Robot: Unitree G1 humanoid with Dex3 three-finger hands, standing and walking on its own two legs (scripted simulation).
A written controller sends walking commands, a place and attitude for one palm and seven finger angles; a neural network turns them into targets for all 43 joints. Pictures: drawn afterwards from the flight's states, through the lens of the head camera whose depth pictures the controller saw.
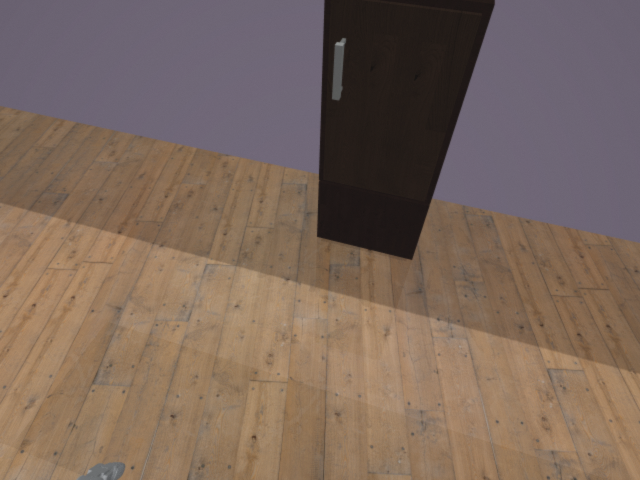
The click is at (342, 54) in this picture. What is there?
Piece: cupboard door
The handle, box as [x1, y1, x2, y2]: [332, 38, 345, 99]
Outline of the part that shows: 345,38 342,38 339,42 335,44 332,88 333,99 338,99 340,97 340,91 342,88 341,73 343,45 345,42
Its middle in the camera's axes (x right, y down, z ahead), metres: +0.05 -0.47 +1.08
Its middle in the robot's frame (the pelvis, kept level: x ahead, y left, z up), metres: +1.13 +0.00 +0.00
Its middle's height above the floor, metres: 0.77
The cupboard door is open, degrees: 0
